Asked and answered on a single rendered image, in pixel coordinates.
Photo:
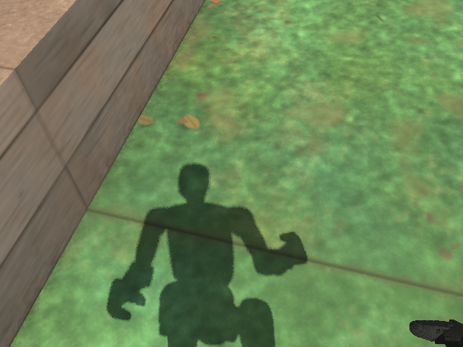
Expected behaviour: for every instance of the right robot hand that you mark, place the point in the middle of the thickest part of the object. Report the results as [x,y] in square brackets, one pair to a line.
[442,332]

